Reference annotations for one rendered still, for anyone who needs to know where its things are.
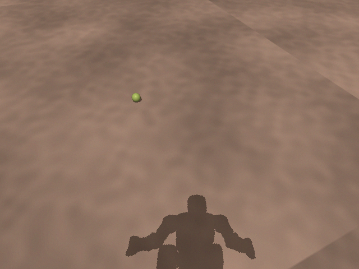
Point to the ball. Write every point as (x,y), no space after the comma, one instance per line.
(136,97)

